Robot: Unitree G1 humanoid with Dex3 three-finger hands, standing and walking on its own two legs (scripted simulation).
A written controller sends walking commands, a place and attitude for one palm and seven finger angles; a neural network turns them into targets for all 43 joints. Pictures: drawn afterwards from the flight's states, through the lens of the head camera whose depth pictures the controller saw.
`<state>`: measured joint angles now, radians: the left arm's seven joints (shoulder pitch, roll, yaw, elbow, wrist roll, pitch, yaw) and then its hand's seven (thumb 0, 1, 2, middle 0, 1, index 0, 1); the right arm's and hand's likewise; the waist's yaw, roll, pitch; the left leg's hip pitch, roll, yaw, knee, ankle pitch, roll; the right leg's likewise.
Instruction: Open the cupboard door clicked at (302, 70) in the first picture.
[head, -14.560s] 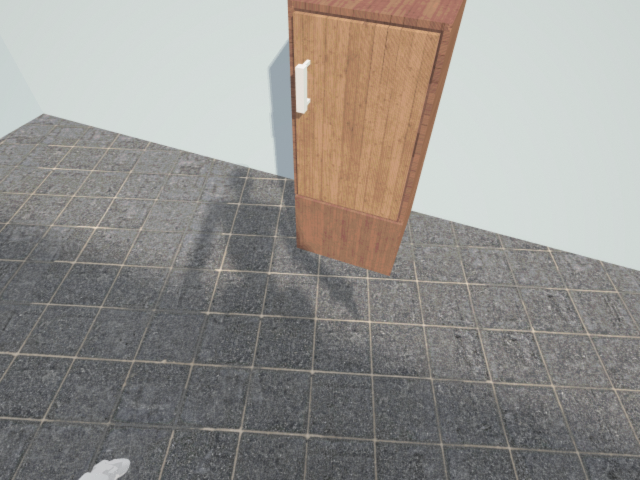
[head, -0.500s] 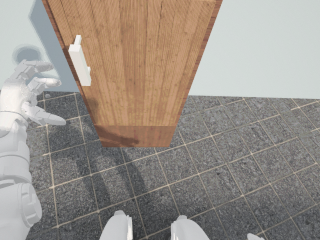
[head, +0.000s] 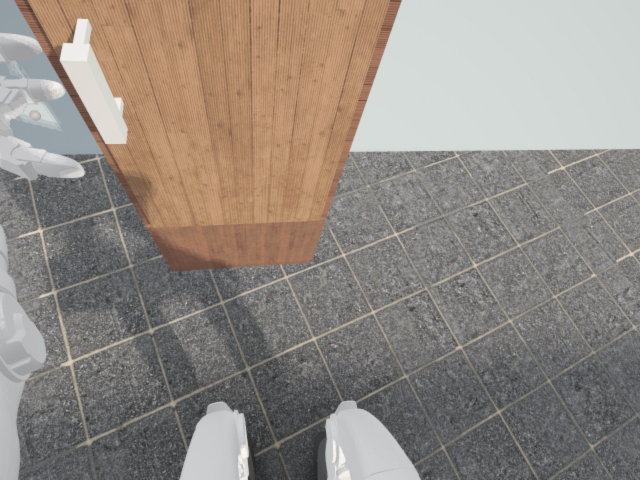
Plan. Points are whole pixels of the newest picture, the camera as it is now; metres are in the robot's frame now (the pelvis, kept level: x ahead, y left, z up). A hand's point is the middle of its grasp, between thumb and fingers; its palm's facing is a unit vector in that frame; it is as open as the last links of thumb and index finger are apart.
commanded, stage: move the hooked fingers beside the handle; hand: left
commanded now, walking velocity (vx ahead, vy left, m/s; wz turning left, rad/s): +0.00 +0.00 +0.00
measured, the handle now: (100, 85) +0.57 +0.22 +0.07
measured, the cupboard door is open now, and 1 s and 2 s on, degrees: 0 0 0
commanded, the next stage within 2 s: slide the fingers in behind the handle in 0.78 s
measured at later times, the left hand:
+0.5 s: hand (25, 121) +0.51 +0.28 +0.08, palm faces +0.02 -1.00 +0.00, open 14.0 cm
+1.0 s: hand (44, 114) +0.51 +0.26 +0.08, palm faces +0.04 -1.00 -0.01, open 14.0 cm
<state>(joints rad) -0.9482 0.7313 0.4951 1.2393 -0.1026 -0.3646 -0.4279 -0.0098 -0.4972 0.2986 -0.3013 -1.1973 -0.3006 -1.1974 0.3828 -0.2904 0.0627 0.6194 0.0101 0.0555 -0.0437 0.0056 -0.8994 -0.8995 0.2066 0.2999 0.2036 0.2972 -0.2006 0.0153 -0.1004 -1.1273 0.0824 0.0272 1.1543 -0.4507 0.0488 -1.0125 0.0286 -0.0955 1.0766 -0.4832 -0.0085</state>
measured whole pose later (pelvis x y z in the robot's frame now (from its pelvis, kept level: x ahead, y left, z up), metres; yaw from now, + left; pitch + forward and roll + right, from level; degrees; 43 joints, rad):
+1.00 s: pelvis +0.01 +0.00 +0.00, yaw +0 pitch +24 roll -5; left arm -0.90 0.68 0.48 1.19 -0.12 -0.38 -0.40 -0.01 -0.50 0.30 -0.30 -1.20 -0.30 -1.20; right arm 0.40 -0.27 0.06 0.61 0.01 0.09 -0.02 0.00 -0.90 -0.90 0.21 0.30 0.20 0.30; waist -0.19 0.02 -0.11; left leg -1.10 0.08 0.03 1.14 -0.46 0.05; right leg -0.99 0.03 -0.09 1.06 -0.49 -0.01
